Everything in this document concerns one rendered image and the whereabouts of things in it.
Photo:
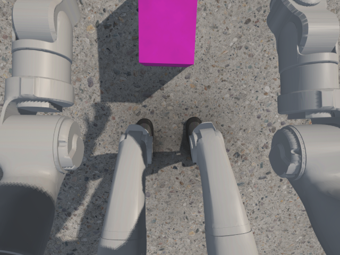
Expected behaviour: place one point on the robot left thigh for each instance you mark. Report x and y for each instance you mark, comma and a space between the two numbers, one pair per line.
124, 229

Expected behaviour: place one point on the right robot forearm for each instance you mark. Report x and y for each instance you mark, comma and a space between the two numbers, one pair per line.
307, 46

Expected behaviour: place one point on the robot right upper arm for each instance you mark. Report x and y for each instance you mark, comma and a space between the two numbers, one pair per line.
308, 156

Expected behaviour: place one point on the left robot forearm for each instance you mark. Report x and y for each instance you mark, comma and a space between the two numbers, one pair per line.
42, 50

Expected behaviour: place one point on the robot right shin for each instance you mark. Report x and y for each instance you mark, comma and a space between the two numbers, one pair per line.
207, 125

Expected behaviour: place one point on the robot left upper arm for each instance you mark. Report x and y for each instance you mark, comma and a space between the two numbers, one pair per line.
36, 152

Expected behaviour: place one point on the carton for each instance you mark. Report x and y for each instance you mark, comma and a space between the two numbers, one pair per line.
167, 32

